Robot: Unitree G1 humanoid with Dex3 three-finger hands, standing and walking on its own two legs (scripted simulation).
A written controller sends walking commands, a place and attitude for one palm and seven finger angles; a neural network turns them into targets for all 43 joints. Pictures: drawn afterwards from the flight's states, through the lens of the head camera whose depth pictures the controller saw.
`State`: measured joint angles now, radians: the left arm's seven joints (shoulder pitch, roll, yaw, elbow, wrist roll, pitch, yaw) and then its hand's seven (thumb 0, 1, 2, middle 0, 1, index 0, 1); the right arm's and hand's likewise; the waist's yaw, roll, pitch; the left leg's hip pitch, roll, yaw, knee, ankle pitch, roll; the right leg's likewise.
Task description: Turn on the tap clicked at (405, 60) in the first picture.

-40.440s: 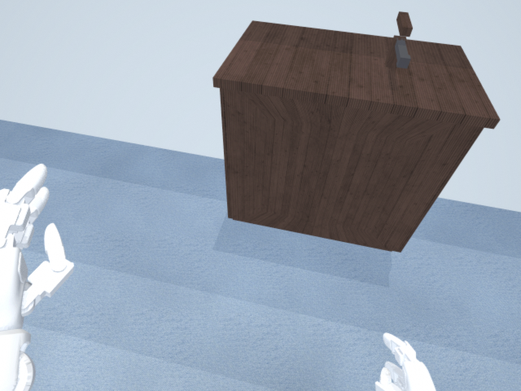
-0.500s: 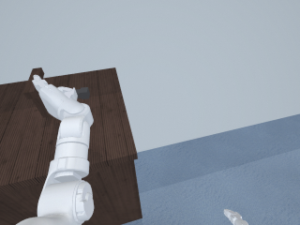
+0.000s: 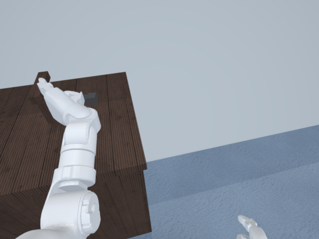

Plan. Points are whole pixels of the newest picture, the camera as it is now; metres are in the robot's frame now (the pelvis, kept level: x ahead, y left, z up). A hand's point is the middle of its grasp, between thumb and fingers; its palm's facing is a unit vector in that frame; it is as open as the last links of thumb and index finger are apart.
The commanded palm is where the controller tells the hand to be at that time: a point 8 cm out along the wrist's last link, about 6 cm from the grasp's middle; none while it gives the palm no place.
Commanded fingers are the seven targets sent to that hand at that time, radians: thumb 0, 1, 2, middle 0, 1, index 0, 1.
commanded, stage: draw the hand back beside the body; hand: left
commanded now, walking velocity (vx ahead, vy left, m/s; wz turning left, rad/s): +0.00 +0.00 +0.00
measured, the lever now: (92, 98) +0.49 +0.26 +0.10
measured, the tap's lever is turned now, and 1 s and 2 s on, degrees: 82 82 82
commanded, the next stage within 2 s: step back with the hand held close in 1.46 s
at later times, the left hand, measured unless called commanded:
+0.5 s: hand (67, 125) +0.31 +0.23 +0.18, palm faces +0.38 -0.90 -0.23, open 7.7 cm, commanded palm +0.27 +0.26 +0.18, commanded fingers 0.00 0.90 0.90 -0.18 -0.23 -0.18 -0.23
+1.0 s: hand (48, 153) +0.23 +0.24 +0.17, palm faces +0.34 -0.90 -0.27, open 7.5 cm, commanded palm +0.18 +0.29 +0.18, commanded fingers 0.00 0.90 0.90 -0.20 -0.30 -0.20 -0.30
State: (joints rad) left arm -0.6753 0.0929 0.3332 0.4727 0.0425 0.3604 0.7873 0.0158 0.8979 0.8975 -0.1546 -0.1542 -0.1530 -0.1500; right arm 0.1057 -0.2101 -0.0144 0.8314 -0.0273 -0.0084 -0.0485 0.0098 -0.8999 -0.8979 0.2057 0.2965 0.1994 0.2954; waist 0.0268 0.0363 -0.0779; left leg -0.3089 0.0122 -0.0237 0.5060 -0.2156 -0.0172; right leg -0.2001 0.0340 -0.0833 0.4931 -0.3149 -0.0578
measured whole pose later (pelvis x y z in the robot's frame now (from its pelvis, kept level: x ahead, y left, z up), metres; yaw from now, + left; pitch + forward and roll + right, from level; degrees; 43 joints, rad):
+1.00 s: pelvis -0.02 +0.02 +0.01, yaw -3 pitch -7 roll -1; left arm 0.23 0.30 0.23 -0.22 -0.07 -0.12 0.12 0.01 0.89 0.90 -0.20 -0.28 -0.20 -0.28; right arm 0.16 -0.22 0.01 0.68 -0.01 -0.06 -0.06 0.01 -0.90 -0.90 0.21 0.30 0.20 0.30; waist 0.06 0.06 0.06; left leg -0.09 0.02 0.04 0.35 -0.14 0.01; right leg 0.01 0.04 -0.02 0.30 -0.19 -0.03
